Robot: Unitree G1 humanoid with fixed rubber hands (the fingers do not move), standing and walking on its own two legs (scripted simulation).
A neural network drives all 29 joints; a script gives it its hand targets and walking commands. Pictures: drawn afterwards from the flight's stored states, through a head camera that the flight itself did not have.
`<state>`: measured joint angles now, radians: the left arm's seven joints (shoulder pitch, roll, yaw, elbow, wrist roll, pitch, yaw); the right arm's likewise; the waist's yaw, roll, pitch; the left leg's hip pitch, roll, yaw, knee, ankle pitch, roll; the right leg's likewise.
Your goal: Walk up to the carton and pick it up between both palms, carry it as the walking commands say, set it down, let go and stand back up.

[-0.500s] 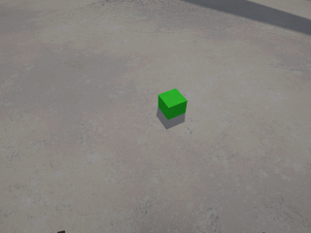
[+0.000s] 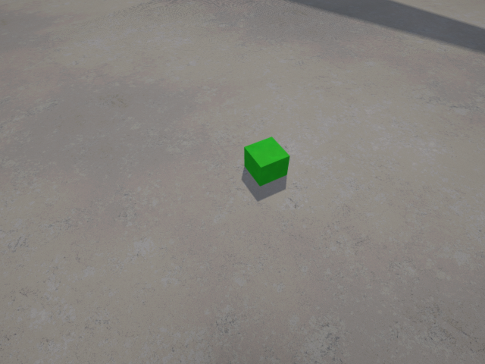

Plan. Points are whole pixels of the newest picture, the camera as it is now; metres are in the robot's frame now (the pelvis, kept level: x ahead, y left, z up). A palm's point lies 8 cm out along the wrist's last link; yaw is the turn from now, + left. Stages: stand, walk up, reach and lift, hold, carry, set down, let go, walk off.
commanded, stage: stand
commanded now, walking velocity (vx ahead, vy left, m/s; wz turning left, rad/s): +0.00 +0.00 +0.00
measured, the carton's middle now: (266, 161) +1.25 -0.10 -0.71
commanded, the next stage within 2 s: walk up in 0.22 s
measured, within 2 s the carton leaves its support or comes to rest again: neither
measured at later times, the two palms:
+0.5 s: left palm out of the picture +0.10 +0.29 -0.12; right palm out of the picture +0.08 -0.30 -0.12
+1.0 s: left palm out of the picture +0.09 +0.20 -0.12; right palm (393, 302) +0.26 -0.28 -0.14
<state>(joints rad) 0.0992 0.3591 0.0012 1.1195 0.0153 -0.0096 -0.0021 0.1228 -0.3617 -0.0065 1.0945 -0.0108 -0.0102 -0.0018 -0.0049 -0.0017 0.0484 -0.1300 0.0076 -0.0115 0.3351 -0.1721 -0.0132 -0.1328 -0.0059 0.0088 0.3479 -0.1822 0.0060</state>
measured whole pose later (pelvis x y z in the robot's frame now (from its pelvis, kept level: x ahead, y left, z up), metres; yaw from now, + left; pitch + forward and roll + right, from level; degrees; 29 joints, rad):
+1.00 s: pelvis +0.18 -0.03 +0.00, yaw -2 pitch -1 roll +3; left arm 0.47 0.17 0.02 1.11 0.02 -0.07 -0.01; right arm 0.15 -0.26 -0.07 1.00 -0.03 0.02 0.06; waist 0.07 0.01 0.04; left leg -0.57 0.09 0.06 0.82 -0.09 -0.06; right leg 0.07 -0.11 -0.05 0.24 -0.30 0.05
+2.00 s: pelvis +0.65 -0.08 +0.00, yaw -2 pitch -1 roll +3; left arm 0.29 0.14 0.04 1.06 0.03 -0.06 0.00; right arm 0.21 -0.22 -0.07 1.03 -0.03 0.03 0.01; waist 0.03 0.02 0.05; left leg -0.52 0.08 0.07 1.02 -0.22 -0.04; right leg -0.18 -0.09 -0.12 0.40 -0.19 -0.01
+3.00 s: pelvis +0.73 -0.12 +0.00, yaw -4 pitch +0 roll +3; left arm 0.37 0.13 -0.01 1.11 0.01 -0.03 0.02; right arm 0.26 -0.23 -0.05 1.05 -0.03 0.04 -0.01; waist 0.00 0.04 0.04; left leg -0.44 0.03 0.02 0.84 -0.24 -0.02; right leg -0.08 -0.04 -0.06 0.34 -0.26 -0.03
